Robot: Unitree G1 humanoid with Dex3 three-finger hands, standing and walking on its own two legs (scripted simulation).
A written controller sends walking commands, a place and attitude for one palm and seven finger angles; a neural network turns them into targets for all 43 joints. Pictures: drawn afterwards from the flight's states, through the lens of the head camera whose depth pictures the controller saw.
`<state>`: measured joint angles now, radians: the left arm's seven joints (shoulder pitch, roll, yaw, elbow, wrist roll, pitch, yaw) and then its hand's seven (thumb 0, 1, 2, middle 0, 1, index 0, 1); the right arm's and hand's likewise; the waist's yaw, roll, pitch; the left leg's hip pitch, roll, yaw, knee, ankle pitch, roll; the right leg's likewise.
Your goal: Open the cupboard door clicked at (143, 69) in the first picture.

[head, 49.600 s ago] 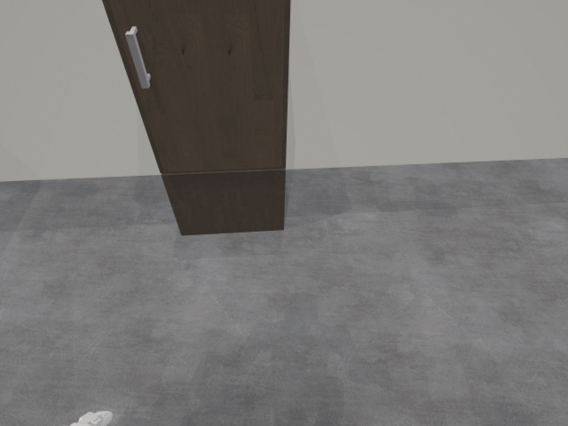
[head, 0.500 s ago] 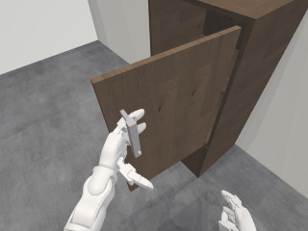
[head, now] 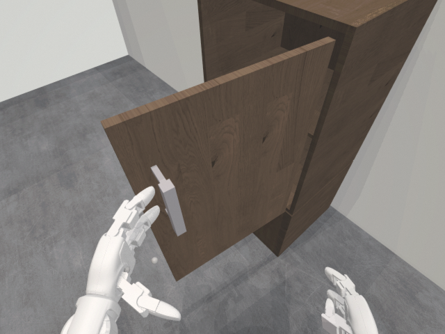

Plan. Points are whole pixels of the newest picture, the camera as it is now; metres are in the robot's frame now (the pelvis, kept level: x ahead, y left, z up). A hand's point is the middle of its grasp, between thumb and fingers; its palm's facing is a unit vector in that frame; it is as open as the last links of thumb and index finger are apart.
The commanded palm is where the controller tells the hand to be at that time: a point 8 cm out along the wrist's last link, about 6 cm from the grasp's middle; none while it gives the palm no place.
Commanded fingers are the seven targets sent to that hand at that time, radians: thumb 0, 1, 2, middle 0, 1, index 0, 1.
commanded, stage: slide the hand sideways off the handle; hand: left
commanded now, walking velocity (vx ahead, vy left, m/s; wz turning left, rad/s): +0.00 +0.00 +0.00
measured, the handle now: (168, 202) +0.31 +0.12 +0.08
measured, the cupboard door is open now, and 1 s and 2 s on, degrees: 82 82 82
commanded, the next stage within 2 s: draw the hand back to the body in 0.42 s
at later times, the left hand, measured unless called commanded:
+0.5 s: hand (118, 285) +0.17 +0.17 +0.08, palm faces -0.03 -1.00 -0.04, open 16.3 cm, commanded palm +0.15 +0.22 +0.08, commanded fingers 0.00 -0.50 0.30 -0.15 -0.30 -0.15 -0.30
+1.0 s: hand (82, 271) +0.18 +0.21 +0.12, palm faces -0.01 -1.00 -0.09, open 16.2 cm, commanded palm +0.14 +0.26 +0.13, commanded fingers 0.00 -0.32 0.38 -0.16 -0.30 -0.16 -0.30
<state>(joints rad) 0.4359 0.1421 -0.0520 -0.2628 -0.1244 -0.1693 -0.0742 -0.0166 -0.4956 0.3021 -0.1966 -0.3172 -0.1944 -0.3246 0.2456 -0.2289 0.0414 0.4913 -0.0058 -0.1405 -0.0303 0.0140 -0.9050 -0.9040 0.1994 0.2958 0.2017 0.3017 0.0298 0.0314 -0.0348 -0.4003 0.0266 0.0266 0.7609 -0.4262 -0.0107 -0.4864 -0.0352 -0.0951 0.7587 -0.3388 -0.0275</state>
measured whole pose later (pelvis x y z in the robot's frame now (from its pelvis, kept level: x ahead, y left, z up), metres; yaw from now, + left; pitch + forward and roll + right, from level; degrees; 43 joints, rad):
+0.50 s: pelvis +0.00 +0.01 -0.01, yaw +1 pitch +5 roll -1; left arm 0.57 0.20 0.07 -0.32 -0.24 -0.23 -0.24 -0.02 -0.50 0.30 -0.15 -0.30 -0.15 -0.30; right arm 0.25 -0.24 0.04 0.49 0.02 -0.22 -0.05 0.01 -0.90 -0.90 0.20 0.30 0.20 0.30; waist 0.04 0.04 -0.05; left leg -0.48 0.02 0.00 0.88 -0.49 0.00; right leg -0.54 -0.04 -0.12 0.84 -0.38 -0.02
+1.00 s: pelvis +0.00 +0.03 +0.00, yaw +1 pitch +1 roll -2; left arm 0.53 0.26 0.16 -0.40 -0.27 -0.08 -0.25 -0.02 -0.49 0.31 -0.16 -0.30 -0.16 -0.30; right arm 0.25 -0.23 0.07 0.53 0.03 -0.26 -0.07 0.02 -0.90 -0.90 0.20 0.30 0.20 0.30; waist 0.05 0.05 -0.05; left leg -0.36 0.02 0.01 0.79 -0.45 0.02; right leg -0.41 -0.04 -0.11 0.72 -0.33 0.01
